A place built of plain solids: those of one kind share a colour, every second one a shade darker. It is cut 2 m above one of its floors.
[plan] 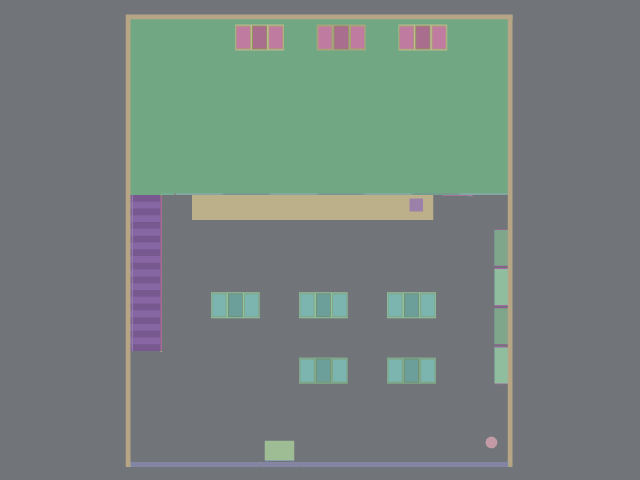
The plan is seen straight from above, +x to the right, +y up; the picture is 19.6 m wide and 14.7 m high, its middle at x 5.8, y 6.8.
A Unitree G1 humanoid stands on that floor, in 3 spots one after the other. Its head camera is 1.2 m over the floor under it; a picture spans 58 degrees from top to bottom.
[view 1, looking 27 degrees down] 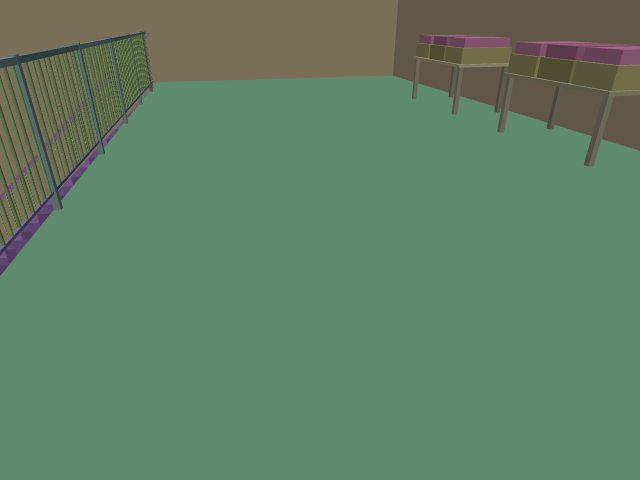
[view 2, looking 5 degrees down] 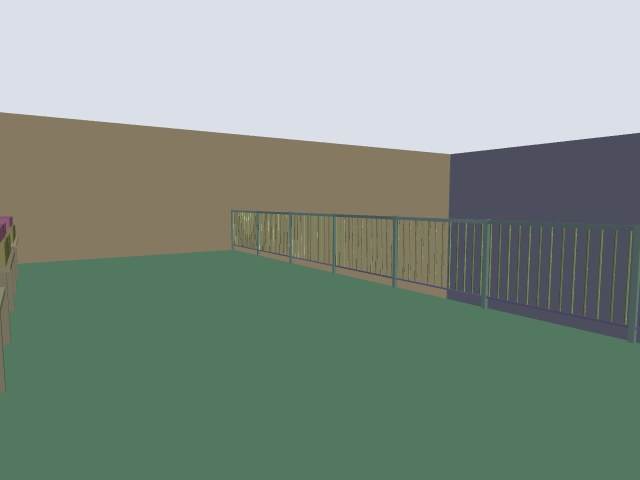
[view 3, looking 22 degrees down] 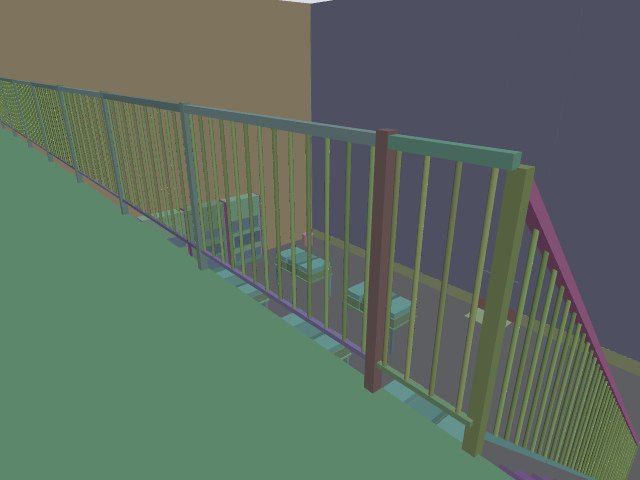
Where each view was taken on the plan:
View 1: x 10.35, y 9.38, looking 167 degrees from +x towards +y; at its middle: upper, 2.64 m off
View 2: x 1.30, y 12.46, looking -34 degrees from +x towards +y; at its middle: wall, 12.41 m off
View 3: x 0.45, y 9.28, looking -41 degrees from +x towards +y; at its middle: ground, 15.18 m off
